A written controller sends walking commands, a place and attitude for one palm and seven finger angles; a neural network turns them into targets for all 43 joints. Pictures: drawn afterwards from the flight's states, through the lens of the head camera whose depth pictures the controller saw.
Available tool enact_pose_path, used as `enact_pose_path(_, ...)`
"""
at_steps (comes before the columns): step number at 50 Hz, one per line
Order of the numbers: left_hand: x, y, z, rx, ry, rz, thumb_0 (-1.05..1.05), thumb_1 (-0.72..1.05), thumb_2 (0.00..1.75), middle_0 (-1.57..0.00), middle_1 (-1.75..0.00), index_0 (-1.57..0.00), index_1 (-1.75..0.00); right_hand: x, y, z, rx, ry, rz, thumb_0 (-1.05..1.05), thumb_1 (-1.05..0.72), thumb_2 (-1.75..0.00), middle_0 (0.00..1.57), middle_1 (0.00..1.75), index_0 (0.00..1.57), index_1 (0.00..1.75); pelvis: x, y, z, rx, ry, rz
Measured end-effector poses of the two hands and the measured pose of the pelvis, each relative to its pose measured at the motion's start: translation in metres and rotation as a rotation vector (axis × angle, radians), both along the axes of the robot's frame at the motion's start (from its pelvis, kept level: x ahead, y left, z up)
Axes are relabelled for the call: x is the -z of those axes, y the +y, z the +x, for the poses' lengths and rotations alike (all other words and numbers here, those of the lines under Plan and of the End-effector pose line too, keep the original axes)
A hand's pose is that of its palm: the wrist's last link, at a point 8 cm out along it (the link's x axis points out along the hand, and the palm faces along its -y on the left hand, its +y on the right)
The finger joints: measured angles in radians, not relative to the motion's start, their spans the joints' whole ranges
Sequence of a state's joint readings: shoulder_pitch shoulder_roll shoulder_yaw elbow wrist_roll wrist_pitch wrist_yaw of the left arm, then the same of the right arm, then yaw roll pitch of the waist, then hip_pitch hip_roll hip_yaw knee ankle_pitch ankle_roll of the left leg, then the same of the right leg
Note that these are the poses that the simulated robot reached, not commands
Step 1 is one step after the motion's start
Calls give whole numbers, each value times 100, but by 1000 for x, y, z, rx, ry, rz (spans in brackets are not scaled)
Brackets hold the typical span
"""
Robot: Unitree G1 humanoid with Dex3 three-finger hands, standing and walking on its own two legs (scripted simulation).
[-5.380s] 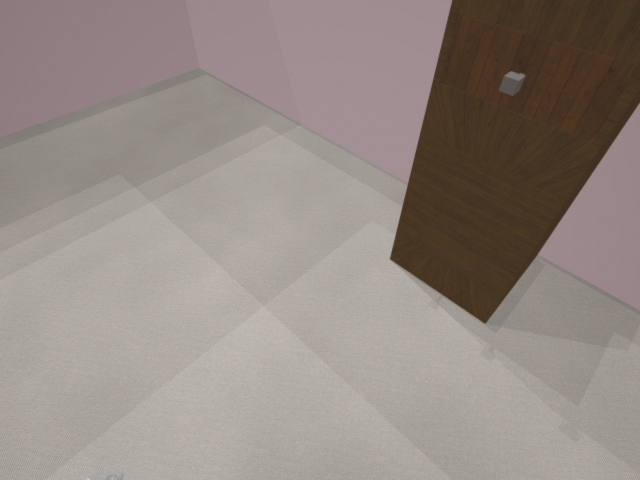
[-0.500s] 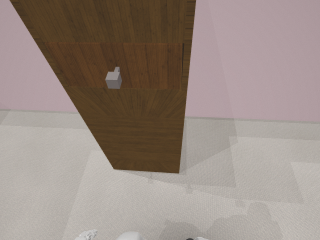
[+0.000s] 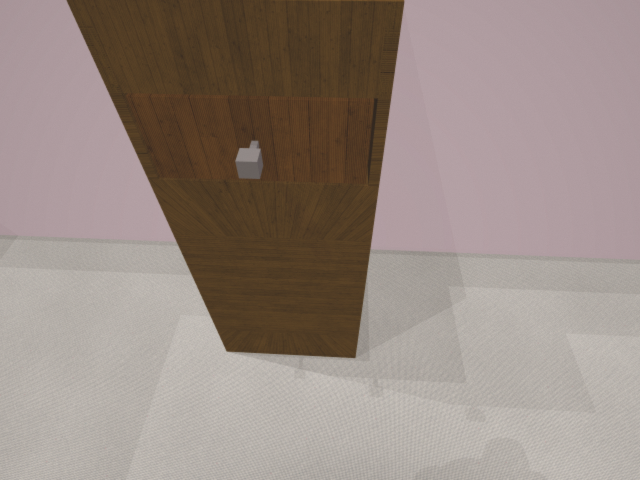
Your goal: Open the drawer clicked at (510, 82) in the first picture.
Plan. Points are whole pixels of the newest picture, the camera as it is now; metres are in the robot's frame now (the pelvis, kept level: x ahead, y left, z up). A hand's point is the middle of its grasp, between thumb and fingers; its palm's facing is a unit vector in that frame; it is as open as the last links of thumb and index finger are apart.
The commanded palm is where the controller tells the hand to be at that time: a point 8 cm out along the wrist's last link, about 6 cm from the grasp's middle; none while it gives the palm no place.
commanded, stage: come to a stop and stand still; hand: left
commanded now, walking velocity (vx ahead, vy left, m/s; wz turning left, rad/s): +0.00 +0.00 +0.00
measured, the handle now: (251, 156) +0.58 +0.15 +0.08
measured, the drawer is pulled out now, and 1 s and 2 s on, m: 0.00 0.00 0.00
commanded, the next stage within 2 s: look again from close up in 0.46 s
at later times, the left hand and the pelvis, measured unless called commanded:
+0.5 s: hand out of the picture -0.04 +0.14 -0.18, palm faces +0.04 -0.99 -0.16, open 7.4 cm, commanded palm none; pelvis -0.02 -0.02 +0.00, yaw +0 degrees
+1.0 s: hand out of the picture +0.01 +0.20 -0.17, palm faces +0.02 -0.97 -0.23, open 7.4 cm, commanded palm none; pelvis -0.01 +0.02 +0.00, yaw +0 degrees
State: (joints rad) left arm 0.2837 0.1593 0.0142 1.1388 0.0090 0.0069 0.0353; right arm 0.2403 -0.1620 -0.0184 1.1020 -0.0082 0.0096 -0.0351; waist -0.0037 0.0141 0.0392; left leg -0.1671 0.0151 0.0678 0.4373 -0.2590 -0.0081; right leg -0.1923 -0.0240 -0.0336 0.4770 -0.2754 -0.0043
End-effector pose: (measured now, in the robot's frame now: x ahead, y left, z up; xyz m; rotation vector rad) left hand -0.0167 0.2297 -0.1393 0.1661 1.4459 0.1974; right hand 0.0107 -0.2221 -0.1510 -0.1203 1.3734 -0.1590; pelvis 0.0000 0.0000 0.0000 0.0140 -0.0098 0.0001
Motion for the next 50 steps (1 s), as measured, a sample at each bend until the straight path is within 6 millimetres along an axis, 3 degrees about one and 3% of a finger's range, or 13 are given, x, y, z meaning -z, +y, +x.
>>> enact_pose_path(8, 2, -25, -5, 12, -32, -34, 1, 91, 90, -20, -30, -20, -30, 0, 2, -34, 6, 49, 31, 0, -91, -90, 20, 30, 20, 30, -3, -9, -12, 4, -18, 0)
enact_pose_path(18, 5, -35, -18, 4, -28, -53, 2, 92, 90, -20, -30, -20, -30, -2, 3, -71, 28, 113, 36, 0, -91, -90, 20, 30, 20, 30, -3, -16, -22, 5, -14, -6)
enact_pose_path(25, 7, -39, -24, -4, -13, -69, 1, 91, 90, -20, -30, -20, -30, -4, 6, -82, 37, 139, 32, 0, -91, -90, 20, 30, 20, 30, -3, -15, -23, 3, -9, -7)
enact_pose_path(29, 8, -40, -26, 0, -11, -70, 1, 91, 90, -20, -30, -20, -30, -4, 8, -80, 33, 136, 34, 0, -91, -90, 20, 30, 20, 30, -2, -13, -23, 3, -4, -13)
enact_pose_path(33, 11, -31, -24, 24, -31, -66, 1, 91, 90, -20, -30, -20, -30, 2, 10, -66, 25, 80, 30, 0, -91, -90, 20, 30, 20, 30, 4, -4, -24, -4, 4, -35)
enact_pose_path(43, 5, 9, 10, 33, -119, -15, 1, 91, 90, -20, -30, -20, -30, 3, 26, -31, -18, -17, 21, 2, -93, -90, 20, 30, 20, 30, 5, 16, -11, -4, -5, -14)
enact_pose_path(50, 2, 21, 25, 48, -131, -1, 1, 91, 90, -20, -30, -20, -30, 0, 25, -17, -27, -32, 5, 1, -93, -90, 20, 30, 20, 30, 3, 21, -6, 5, -7, -8)
